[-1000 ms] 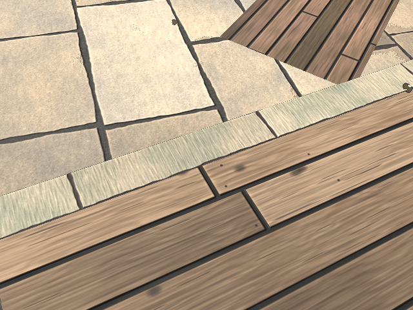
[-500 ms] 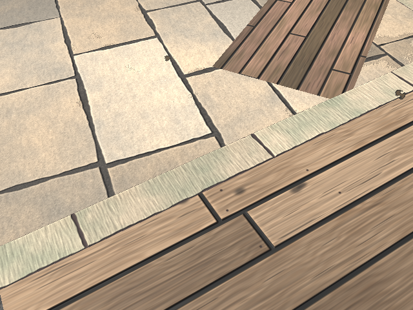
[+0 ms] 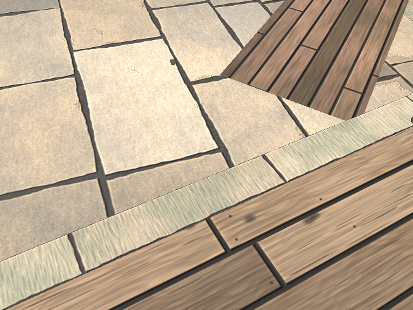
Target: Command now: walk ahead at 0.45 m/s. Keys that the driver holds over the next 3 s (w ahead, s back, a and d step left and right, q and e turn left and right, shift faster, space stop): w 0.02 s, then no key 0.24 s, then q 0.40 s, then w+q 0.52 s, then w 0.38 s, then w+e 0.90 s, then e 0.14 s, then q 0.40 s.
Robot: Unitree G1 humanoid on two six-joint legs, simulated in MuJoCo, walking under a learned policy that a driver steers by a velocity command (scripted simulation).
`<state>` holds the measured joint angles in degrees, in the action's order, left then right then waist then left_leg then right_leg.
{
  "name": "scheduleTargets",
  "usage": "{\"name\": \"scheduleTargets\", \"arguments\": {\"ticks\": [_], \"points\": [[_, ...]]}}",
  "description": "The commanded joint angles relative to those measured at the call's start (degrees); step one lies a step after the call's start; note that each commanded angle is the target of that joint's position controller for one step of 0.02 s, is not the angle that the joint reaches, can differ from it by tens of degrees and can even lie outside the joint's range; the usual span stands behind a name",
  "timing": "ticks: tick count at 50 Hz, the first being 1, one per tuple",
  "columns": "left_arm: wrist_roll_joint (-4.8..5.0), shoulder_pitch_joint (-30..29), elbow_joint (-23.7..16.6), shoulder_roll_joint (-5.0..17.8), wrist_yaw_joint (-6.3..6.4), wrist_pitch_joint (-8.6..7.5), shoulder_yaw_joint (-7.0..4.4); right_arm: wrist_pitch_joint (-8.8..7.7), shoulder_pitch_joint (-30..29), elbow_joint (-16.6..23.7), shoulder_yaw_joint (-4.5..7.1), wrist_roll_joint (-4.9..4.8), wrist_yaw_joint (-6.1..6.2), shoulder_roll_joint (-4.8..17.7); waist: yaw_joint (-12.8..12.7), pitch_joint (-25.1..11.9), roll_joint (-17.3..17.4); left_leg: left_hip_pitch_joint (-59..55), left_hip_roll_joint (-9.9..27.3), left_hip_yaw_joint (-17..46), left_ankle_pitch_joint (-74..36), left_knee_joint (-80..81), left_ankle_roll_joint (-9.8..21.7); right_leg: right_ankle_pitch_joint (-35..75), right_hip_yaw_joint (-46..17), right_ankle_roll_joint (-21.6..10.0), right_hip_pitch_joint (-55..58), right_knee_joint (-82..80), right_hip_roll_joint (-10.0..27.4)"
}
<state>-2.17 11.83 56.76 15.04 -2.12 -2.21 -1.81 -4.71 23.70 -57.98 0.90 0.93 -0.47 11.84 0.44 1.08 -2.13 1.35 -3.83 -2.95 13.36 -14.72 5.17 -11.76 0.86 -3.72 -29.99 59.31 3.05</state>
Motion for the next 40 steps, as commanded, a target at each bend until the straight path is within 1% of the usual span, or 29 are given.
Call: {"name": "scheduleTargets", "arguments": {"ticks": [1, 2, 4, 5, 6, 7, 8, 9, 10, 11, 12, 13, 14, 15, 16, 17, 18, 19, 21, 24, 27, 30, 33, 35, 36, 37, 38, 39, 40], "points": [[0.04, -5.2, -4.0, 2.4, -0.16, 0.16, -0.26, -0.74, 5.8, -0.2, 0.95, -0.17, 0.35, 6.8, 0.7, 4.9, 6.4, -3.3, 14.2, 9.6, -23.3, 6.6, 4.2, 3.2, 2.0, 1.5, -11.8, -1.2, 0.8], [0.12, -7.5, -4.9, 1.9, -0.11, 0.19, -0.04, -0.67, 5.9, -0.5, 0.65, -0.07, 0.48, 6.2, 0.8, 6.1, 6.1, -2.4, 13.7, 8.1, -30.0, 6.1, 4.0, 3.9, 3.1, 2.0, -11.7, -4.0, 0.2], [0.48, -10.9, -6.1, -0.1, 0.15, -0.04, 0.82, -0.51, 5.7, -1.1, 0.05, 0.03, 0.85, 5.1, 1.0, 7.0, 5.9, 0.1, 11.8, 4.4, -42.2, 4.0, 2.9, 5.9, 5.4, 2.4, -7.4, -12.6, -1.7], [0.78, -12.0, -6.4, -1.0, 0.35, -0.19, 1.27, -0.41, 5.9, -1.5, -0.2, 0.06, 1.07, 4.8, 1.3, 6.8, 6.5, 1.2, 11.0, 3.1, -46.2, 2.8, 2.2, 7.3, 6.6, 2.3, -3.9, -17.3, -2.9], [1.04, -12.4, -6.4, -1.3, 0.62, -0.29, 1.53, -0.32, 6.5, -2.0, -0.29, 0.14, 1.27, 5.0, 1.6, 6.1, 7.4, 1.4, 10.8, 2.7, -49.2, 1.6, 1.7, 8.6, 7.4, 2.0, -0.7, -20.6, -4.2], [1.24, -11.5, -6.1, -1.0, 0.97, -0.38, 1.58, -0.27, 6.7, -2.4, -0.28, 0.21, 1.41, 5.3, 1.5, 5.1, 8.3, 0.8, 11.1, 2.9, -51.9, 0.0, 1.4, 9.7, 7.6, 1.5, 2.3, -22.6, -5.2], [1.32, -9.4, -5.5, -0.2, 1.39, -0.51, 1.44, -0.27, 6.0, -2.6, -0.23, 0.18, 1.58, 5.6, 0.6, 3.8, 9.0, 0.2, 11.6, 3.2, -54.9, -2.3, 1.0, 9.9, 7.2, 0.5, 5.5, -23.7, -6.0], [1.29, -5.7, -4.2, 0.9, 1.83, -0.72, 1.08, -0.33, 4.7, -2.5, -0.18, 0.06, 1.83, 5.8, -1.1, 2.1, 9.5, -0.6, 12.1, 3.9, -58.2, -5.8, 0.6, 9.5, 6.3, -0.6, 9.2, -24.7, -6.9], [1.26, -0.2, -2.3, 2.2, 2.31, -1.1, 0.55, -0.33, 3.3, -2.4, -0.1, -0.11, 2.09, 6.1, -3.3, -0.1, 9.6, -2.1, 12.5, 4.6, -59.3, -10.7, 0.2, 9.9, 5.2, -1.8, 13.2, -26.9, -7.4], [0.92, 5.7, -0.4, 3.0, 2.7, -1.83, 0.08, -0.18, 1.4, -2.3, 0.05, -0.68, 2.04, 6.6, -6.5, -2.1, 8.5, -1.8, 11.8, 4.2, -55.4, -18.2, -0.3, 15.2, 4.2, -2.9, 19.2, -33.1, -6.7], [-0.14, 11.2, 1.3, 5.1, 3.13, -2.64, -0.57, -0.35, 1.3, -1.8, -0.04, -1.38, 1.87, 6.3, -8.3, -5.6, 6.0, 3.8, 9.7, 3.7, -41.9, -28.0, -1.1, 29.0, 0.2, -4.1, 29.6, -35.2, -1.5], [-1.11, 15.8, 2.1, 9.9, 3.12, -2.8, -1.62, -0.12, 7.1, -1.3, -0.7, -1.99, 2.08, 2.2, -5.8, -13.8, -5.6, 14.8, 3.2, 0.2, 2.7, -47.7, -2.3, 64.7, -14.2, -10.0, 44.3, -27.0, 15.4], [1.47, 15.0, 1.5, 8.2, 2.54, -2.11, -1.34, 1.26, 15.2, -4.1, -0.39, -3.78, 2.44, 1.1, -3.2, -23.8, -6.4, 20.0, -1.6, 6.0, 24.1, -59.3, -2.5, 70.7, -25.9, -18.9, 48.7, -28.8, 23.1], [3.1, 8.0, -0.7, 6.2, 2.36, -1.47, -1.21, 2.38, 11.8, -4.5, 0.4, -1.38, 2.62, 4.3, -2.0, -17.2, 0.3, 20.6, 1.4, 7.9, 19.8, -60.2, -2.7, 52.4, -22.0, -18.3, 37.9, -34.4, 20.5], [2.94, 1.5, -2.2, 3.1, 2.68, -1.17, -0.35, 2.73, 5.8, -3.0, 0.69, 0.28, 2.27, 4.1, -1.0, -7.6, 0.2, 22.7, 2.8, 6.7, 16.6, -58.7, -2.9, 38.6, -18.1, -16.3, 28.3, -39.3, 17.6], [2.4, -0.6, -2.6, 1.1, 3.21, -1.15, 0.26, 3.2, 2.1, -2.0, 1.04, 1.03, 1.99, 3.9, -0.1, -2.5, 1.2, 22.0, 4.5, 6.4, 14.4, -55.6, -3.1, 33.9, -13.7, -13.9, 21.3, -42.6, 15.3], [2.19, -0.9, -2.5, 0.8, 3.89, -1.14, 0.35, 4.03, 0.8, -1.3, 1.34, 1.45, 1.7, 3.7, 1.0, -0.6, 0.5, 19.9, 5.5, 6.0, 12.6, -52.9, -3.5, 31.9, -9.5, -12.0, 16.5, -44.2, 13.2], [1.8, -0.3, -2.3, 1.3, 4.28, -1.06, 0.17, 4.88, 1.8, -1.5, 1.38, 1.52, 1.46, 2.7, 1.7, -0.7, -0.2, 17.5, 5.0, 4.7, 11.2, -52.7, -3.8, 31.6, -6.5, -11.1, 13.7, -44.6, 11.9], [1.36, 0.7, -2.6, 2.4, 4.44, -1.2, -0.26, 5.94, 2.5, -1.2, 1.59, 0.96, 1.43, 1.4, 2.5, -2.8, 0.3, 16.8, 4.5, 3.7, 10.5, -52.1, -4.4, 30.8, -3.4, -11.3, 12.7, -44.5, 11.5], [0.8, 0.2, -3.7, 3.4, 4.72, -0.61, -0.72, 7.2, -1.2, 1.0, 2.17, 1.03, 1.57, 2.1, 2.3, -2.5, -1.7, 20.4, 5.4, 2.7, 9.6, -46.7, -4.8, 16.5, -1.4, -11.1, 12.3, -45.8, 11.4], [0.77, 0.9, -4.4, 4.4, 5.17, 0.29, -1.29, 8.11, -6.3, 4.0, 2.32, 1.2, 1.16, 2.6, 0.9, -1.9, -3.6, 22.3, 6.4, 1.5, 8.4, -40.3, -4.8, 3.7, -1.1, -10.7, 13.3, -47.4, 12.2], [0.68, 1.4, -5.0, 5.7, 5.34, 1.16, -1.91, 8.39, -8.8, 6.3, 2.44, 0.95, 0.77, 2.8, -0.2, -2.9, -3.0, 21.3, 6.1, -0.1, 9.7, -35.8, -4.4, 0.0, -0.8, -10.9, 14.9, -46.7, 14.0], [0.53, 1.4, -5.6, 6.6, 5.31, 2.07, -2.47, 8.33, -9.7, 8.2, 2.65, 0.66, 0.47, 3.0, -0.9, -3.1, -3.1, 19.7, 5.6, -1.3, 12.0, -31.1, -3.7, -0.9, -0.2, -10.4, 16.4, -44.8, 15.7], [0.66, 1.5, -6.1, 8.4, 4.91, 2.52, -3.28, 8.01, -7.9, 8.9, 2.91, 0.49, -0.29, 3.5, -0.5, -4.3, -3.5, 14.8, 4.7, -2.9, 13.6, -25.4, -1.9, -14.6, -0.4, -8.4, 14.9, -45.8, 16.5], [0.95, 0.2, -6.7, 9.1, 4.74, 2.87, -3.66, 7.86, -5.2, 8.6, 3.18, 0.52, -0.85, 3.9, 1.2, -3.8, -2.6, 8.8, 3.8, -3.7, 12.3, -19.6, -0.4, -22.5, 0.9, -6.4, 10.6, -45.1, 16.0], [0.81, -1.1, -7.4, 8.0, 4.47, 3.25, -3.71, 7.66, -1.0, 7.0, 3.67, 0.48, -1.22, 4.7, 2.9, -2.2, 0.1, 2.2, 2.6, -2.5, 12.9, -14.1, 1.5, -28.3, 3.4, -3.5, 4.5, -40.6, 13.9], [0.54, -1.8, -8.2, 4.8, 3.75, 3.69, -3.17, 7.14, 3.0, 5.7, 4.31, 0.53, -0.93, 6.9, 4.5, 0.8, 11.2, 0.0, 9.3, 10.0, 23.8, -1.7, 4.4, -30.7, 10.0, 0.2, -2.6, -25.6, 8.3], [1.09, -6.9, -12.8, 0.6, 3.52, 3.51, -1.97, 6.84, 5.0, 6.9, 5.57, 0.45, -0.18, 13.3, 5.9, 4.9, 23.2, 2.0, 25.1, 40.4, 45.6, 9.6, 11.2, -27.1, 11.2, 3.9, -18.1, -9.8, -3.5], [-0.1, -11.8, -13.9, 4.3, 3.11, 2.77, -2.64, 6.67, 2.2, 7.2, 4.87, 0.9, 1.35, 11.0, 5.0, 10.4, 11.5, 7.6, 24.0, 38.8, 41.0, 13.1, 11.4, -16.0, 1.3, 4.1, -18.6, -5.3, -1.0]]}}
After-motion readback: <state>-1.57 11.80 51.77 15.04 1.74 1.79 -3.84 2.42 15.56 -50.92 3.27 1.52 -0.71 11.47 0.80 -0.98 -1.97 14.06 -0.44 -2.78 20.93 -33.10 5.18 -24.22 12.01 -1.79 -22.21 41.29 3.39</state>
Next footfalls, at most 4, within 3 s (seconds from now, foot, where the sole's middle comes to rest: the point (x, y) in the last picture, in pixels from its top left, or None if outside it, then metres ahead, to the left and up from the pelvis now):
0.24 right None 0.29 -0.07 -0.78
0.76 left None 0.18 0.10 -0.78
1.24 right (189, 307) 0.52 0.04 -0.78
1.74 left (96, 263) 0.67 0.36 -0.78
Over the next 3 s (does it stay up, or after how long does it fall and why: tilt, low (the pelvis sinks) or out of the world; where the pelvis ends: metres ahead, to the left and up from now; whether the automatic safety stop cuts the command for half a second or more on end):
stays up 1.15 0.31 -0.16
